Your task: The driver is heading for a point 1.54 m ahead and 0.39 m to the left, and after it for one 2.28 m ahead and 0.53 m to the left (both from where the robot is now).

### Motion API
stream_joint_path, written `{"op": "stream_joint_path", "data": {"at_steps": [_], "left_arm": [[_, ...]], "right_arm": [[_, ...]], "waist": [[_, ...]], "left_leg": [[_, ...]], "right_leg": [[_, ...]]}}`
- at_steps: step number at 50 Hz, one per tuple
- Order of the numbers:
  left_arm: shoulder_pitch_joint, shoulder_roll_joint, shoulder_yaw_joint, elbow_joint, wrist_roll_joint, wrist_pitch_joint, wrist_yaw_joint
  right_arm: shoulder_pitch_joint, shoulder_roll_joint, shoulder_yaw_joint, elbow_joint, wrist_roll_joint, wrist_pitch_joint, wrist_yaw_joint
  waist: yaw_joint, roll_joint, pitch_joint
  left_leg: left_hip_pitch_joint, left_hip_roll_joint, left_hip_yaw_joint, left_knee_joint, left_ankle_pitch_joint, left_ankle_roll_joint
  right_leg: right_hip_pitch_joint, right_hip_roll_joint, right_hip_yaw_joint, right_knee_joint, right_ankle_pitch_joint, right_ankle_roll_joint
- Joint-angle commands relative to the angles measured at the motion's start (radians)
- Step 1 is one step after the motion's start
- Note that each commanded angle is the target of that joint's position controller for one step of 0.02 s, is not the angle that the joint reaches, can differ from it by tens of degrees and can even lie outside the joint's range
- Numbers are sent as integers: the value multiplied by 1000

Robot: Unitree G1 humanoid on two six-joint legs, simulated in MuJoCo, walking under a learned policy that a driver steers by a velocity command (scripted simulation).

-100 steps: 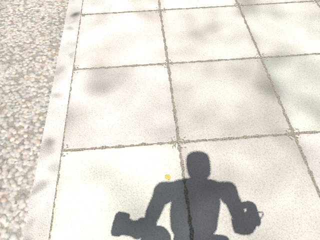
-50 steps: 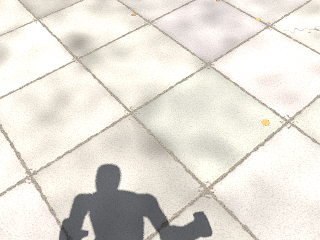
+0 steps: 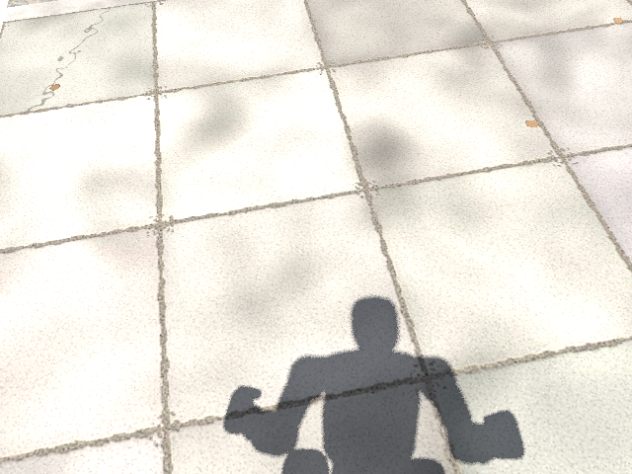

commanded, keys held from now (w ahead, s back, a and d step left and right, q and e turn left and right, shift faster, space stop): q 0.68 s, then no key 0.32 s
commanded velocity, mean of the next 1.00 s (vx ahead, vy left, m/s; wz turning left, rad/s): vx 0.01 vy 0.00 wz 0.51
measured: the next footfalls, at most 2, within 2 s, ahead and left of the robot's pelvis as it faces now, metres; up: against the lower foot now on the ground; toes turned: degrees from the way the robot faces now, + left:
left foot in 0.22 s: +0.03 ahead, +0.14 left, +0.00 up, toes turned +9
right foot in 0.70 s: +0.11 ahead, -0.07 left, +0.00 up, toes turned +30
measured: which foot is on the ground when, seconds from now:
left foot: up 0.00-0.20, down 0.22-0.70, up 0.72-1.00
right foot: down 0.00-0.22, up 0.24-0.68, down 0.70-1.00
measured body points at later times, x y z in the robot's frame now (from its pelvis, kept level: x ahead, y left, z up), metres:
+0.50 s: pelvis +0.00 +0.04 +0.01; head +0.03 +0.08 +0.45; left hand +0.08 +0.37 -0.10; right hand +0.22 -0.19 -0.07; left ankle -0.01 +0.13 -0.74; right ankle +0.06 -0.11 -0.67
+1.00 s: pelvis +0.01 +0.02 +0.00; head +0.05 +0.02 +0.45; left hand +0.00 +0.31 -0.10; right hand +0.27 -0.16 -0.10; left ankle -0.08 +0.14 -0.71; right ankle +0.07 -0.09 -0.74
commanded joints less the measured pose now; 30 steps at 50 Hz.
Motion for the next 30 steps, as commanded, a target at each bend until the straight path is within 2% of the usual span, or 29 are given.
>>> {"op": "stream_joint_path", "data": {"at_steps": [1, 4, 7, 9, 10, 11, 12, 13, 14, 15, 16, 17, 19, 21, 24, 27, 30], "left_arm": [[-6, 162, 51, -47, -2, 1, 13], [-25, 191, 65, -40, -10, 8, 8], [-26, 208, 74, -25, -23, 12, -1], [-43, 215, 77, -16, -40, 15, -3], [-32, 203, 76, -4, -49, 17, -3], [17, 169, 71, 20, -48, 20, -6], [39, 100, 52, -3, 0, 21, -13], [-78, 136, 62, -54, 0, 15, -2], [-109, 164, 73, -54, -17, 15, 5], [-84, 172, 80, -39, -24, 19, 9], [-57, 169, 84, -12, -18, 22, 17], [-39, 171, 87, -5, -11, 23, 20], [-26, 154, 84, -2, -20, 17, 12], [-42, 138, 77, -5, -27, 13, 8], [-82, 124, 67, -15, -29, 7, 0], [-86, 129, 66, -15, -34, 0, -12], [-70, 140, 69, -13, -40, -11, -24]], "right_arm": [[25, -41, -11, -78, -4, -8, 3], [4, -36, -5, -94, -7, -11, 17], [11, -54, -12, -99, -6, -7, 32], [52, -51, -18, -89, -8, -6, 42], [91, -55, -25, -72, -10, -6, 43], [118, -88, -37, -66, -15, -8, 38], [127, -205, -63, -90, -17, -10, 18], [112, -238, -63, -119, -53, -30, 25], [82, -199, -53, -116, -64, -50, 28], [24, -168, -45, -114, -48, -62, 26], [-17, -135, -36, -120, -28, -63, 20], [-39, -117, -27, -124, -16, -62, 15], [-25, -99, -17, -123, -20, -57, 5], [-4, -104, -20, -119, -19, -54, -2], [13, -128, -31, -117, -15, -45, -10], [2, -143, -38, -124, -17, -37, -5], [-21, -145, -41, -131, -12, -30, 4]], "waist": [[8, -203, -147], [16, -206, -170], [14, -217, -165], [-20, -204, -160], [-35, -185, -159], [-34, -91, -129], [6, 235, -113], [-59, 247, -110], [-56, 157, -98], [-20, 123, -78], [-3, 90, -89], [7, 100, -96], [13, 99, -134], [0, 92, -140], [-22, 107, -137], [-29, 123, -129], [-27, 131, -134]], "left_leg": [[-20, 46, 30, -86, 32, -10], [72, 68, 58, -229, 59, 11], [139, 63, 90, -350, 79, 42], [221, 45, 121, -512, 167, 82], [295, 21, 131, -607, 229, 112], [377, 46, 46, -718, 328, 156], [500, 316, -331, -775, 624, 272], [382, 419, -486, -822, 645, 438], [354, 366, -416, -840, 537, 415], [345, 304, -339, -832, 478, 351], [356, 264, -299, -817, 455, 306], [348, 243, -272, -807, 516, 296], [362, 218, -251, -792, 597, 301], [406, 207, -257, -779, 606, 302], [428, 201, -302, -763, 546, 304], [379, 200, -364, -756, 510, 316], [366, 190, -431, -738, 553, 316]], "right_leg": [[194, -246, 164, -154, 213, -213], [186, -274, 122, -154, 212, -219], [187, -296, 98, -137, 189, -208], [170, -292, 67, -86, 157, -169], [132, -270, 35, -33, 99, -127], [35, -219, -33, 87, -33, -46], [-232, -77, -148, 404, -406, 75], [-336, 20, 7, 595, -551, 92], [-339, -3, 70, 679, -479, 78], [-343, -16, 87, 683, -379, 67], [-337, -24, 93, 676, -318, 71], [-316, -17, 89, 690, -273, 82], [-274, 5, 85, 704, -222, 97], [-277, 13, 88, 610, -200, 105], [-240, 24, 100, 439, -197, 115], [-152, 41, 107, 328, -232, 109], [-77, 58, 112, 231, -252, 96]]}}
